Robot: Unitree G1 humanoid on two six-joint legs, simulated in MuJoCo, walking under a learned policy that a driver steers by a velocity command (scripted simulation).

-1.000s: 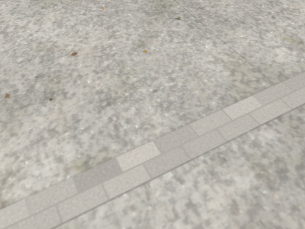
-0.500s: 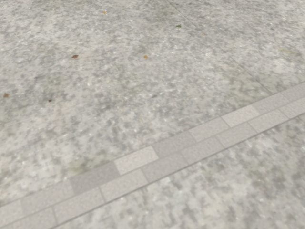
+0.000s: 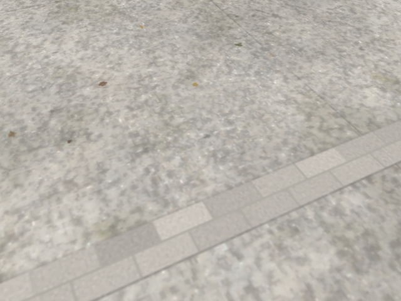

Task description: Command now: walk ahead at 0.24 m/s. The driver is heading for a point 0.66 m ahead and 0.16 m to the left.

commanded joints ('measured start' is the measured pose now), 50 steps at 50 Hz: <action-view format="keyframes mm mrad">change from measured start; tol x64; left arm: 1 1 105 21 -35 -12 -50 -8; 50 148 86 -5 -159 35 -83 -16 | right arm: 1 16 -105 -24 -44 9 -49 7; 50 63 -333 -132 -275 10 -12 70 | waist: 1 3 -12 143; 50 -67 239 -244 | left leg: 1 -116 51 -95 -140 -251 85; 12 542 413 -582 -271 405 264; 17 -158 169 -114 -407 251 95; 23 -559 -49 -203 860 -56 1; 42 -569 57 30 59 472 53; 50 641 266 -629 -166 236 428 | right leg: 1 -120 -62 99 -157 -261 -87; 12 -930 -107 27 573 -262 -58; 20 393 -22 -73 40 216 -18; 22 393 -446 870 -444 -98 -215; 47 383 -295 -281 -76 1379 -69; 50 -429 19 -199 846 -59 51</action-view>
